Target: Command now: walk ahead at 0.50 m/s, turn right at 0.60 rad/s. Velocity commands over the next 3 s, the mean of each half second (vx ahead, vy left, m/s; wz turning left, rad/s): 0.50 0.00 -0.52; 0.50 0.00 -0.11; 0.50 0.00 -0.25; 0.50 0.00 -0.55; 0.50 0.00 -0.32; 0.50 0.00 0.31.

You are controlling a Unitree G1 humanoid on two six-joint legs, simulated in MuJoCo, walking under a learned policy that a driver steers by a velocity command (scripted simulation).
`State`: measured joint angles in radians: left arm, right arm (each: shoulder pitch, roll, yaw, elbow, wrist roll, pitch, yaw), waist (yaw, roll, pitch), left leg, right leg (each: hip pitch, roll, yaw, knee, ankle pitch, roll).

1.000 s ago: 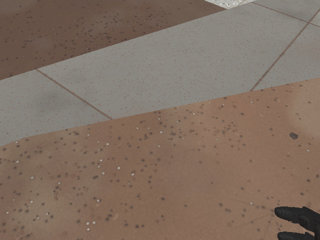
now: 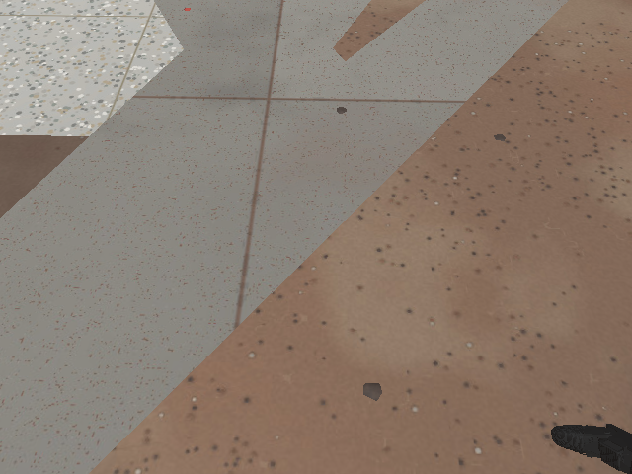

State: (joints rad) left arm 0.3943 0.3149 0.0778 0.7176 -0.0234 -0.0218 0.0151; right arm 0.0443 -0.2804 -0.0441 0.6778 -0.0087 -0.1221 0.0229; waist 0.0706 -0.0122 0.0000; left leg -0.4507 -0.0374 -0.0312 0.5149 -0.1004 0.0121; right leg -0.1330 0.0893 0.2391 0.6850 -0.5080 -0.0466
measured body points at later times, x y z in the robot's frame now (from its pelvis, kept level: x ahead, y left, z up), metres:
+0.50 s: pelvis +0.25 -0.05 +0.00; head +0.29 -0.07 +0.44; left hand +0.55 +0.10 -0.06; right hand +0.16 -0.33 -0.13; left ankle +0.10 +0.12 -0.71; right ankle +0.34 -0.18 -0.73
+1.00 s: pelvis +0.53 -0.11 +0.00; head +0.56 -0.12 +0.45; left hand +0.62 +0.17 -0.12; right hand +0.67 -0.40 -0.08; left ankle +0.71 -0.05 -0.72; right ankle +0.34 -0.18 -0.72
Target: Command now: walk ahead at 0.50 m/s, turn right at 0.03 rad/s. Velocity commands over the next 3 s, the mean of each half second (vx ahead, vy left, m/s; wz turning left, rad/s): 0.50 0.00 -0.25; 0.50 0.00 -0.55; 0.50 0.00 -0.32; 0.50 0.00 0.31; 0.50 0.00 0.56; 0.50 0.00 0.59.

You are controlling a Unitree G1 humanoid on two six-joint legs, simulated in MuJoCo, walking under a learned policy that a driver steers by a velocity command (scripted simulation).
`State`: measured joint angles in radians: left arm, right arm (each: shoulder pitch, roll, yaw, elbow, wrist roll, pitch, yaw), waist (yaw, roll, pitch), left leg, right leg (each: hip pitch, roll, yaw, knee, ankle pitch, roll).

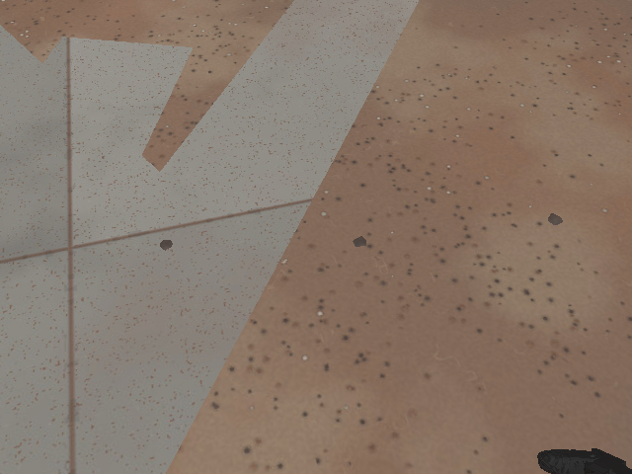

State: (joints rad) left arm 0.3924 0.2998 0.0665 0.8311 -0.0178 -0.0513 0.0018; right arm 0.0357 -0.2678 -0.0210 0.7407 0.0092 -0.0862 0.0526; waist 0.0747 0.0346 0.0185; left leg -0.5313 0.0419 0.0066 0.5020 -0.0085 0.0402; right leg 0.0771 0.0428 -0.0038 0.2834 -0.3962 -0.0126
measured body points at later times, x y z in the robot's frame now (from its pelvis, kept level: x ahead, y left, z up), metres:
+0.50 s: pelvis +0.27 +0.00 +0.01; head +0.30 -0.01 +0.46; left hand +0.50 +0.21 -0.09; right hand +0.26 -0.28 -0.13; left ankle +0.15 +0.12 -0.73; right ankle +0.43 -0.15 -0.70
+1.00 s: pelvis +0.56 -0.07 +0.01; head +0.58 -0.10 +0.46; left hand +0.72 +0.18 -0.10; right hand +0.68 -0.39 -0.07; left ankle +0.77 -0.01 -0.71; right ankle +0.43 -0.13 -0.73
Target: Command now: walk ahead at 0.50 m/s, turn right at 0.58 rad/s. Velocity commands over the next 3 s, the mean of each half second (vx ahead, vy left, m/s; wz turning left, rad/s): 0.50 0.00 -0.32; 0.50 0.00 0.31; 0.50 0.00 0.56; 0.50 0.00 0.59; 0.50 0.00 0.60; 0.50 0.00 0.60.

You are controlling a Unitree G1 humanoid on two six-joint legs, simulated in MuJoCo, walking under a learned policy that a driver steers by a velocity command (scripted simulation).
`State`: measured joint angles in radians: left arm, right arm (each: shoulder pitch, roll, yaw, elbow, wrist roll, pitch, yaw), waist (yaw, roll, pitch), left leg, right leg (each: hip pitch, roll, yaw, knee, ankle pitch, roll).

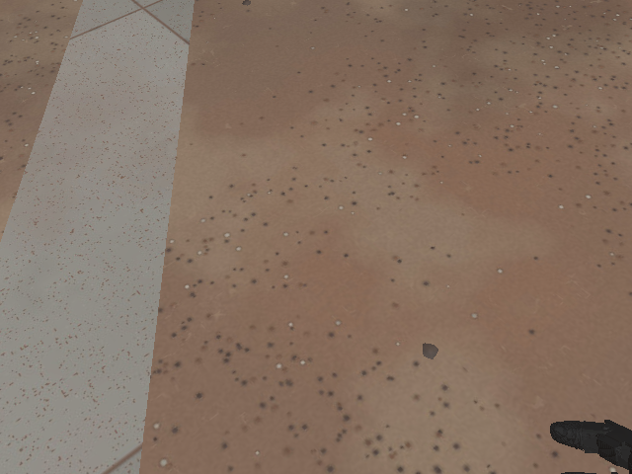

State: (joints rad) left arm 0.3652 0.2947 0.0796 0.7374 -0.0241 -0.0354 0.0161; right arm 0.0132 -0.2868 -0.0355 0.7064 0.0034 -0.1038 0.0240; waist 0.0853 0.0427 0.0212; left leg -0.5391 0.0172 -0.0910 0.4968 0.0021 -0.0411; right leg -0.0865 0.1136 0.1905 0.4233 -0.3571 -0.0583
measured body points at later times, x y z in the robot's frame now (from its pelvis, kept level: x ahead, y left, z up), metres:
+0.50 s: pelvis +0.26 -0.02 +0.00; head +0.29 -0.03 +0.45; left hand +0.54 +0.16 -0.07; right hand +0.20 -0.30 -0.13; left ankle +0.16 +0.14 -0.74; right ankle +0.38 -0.16 -0.72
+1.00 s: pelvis +0.52 -0.06 +0.00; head +0.55 -0.06 +0.44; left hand +0.52 +0.23 -0.13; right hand +0.73 -0.29 -0.10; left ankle +0.69 +0.08 -0.71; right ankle +0.38 -0.16 -0.74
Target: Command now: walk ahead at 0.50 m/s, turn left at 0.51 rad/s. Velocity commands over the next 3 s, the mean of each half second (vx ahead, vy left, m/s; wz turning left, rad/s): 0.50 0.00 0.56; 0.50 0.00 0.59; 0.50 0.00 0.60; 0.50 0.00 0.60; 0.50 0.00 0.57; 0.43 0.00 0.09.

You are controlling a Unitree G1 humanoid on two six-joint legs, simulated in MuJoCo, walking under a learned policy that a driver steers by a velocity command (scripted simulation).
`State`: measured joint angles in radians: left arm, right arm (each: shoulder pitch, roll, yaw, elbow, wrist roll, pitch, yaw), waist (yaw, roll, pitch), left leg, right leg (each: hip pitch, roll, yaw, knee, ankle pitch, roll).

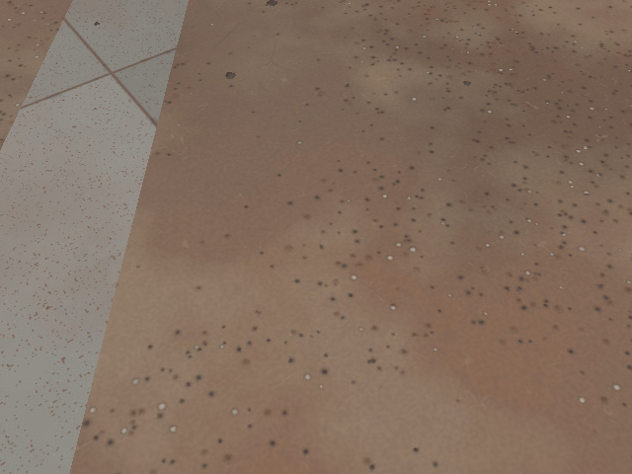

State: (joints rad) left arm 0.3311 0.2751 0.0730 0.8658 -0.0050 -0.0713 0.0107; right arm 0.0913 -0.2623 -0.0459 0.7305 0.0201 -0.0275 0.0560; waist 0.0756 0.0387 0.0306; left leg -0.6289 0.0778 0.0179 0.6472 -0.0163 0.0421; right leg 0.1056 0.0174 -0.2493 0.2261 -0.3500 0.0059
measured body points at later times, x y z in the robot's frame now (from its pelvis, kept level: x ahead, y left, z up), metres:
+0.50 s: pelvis +0.29 +0.03 +0.00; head +0.32 +0.05 +0.45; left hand +0.45 +0.32 -0.07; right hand +0.42 -0.25 -0.10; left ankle +0.17 +0.11 -0.73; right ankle +0.49 -0.07 -0.71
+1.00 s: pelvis +0.54 +0.11 +0.00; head +0.56 +0.14 +0.45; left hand +0.38 +0.36 -0.13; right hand +0.86 +0.05 -0.07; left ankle +0.60 +0.31 -0.70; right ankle +0.48 -0.06 -0.73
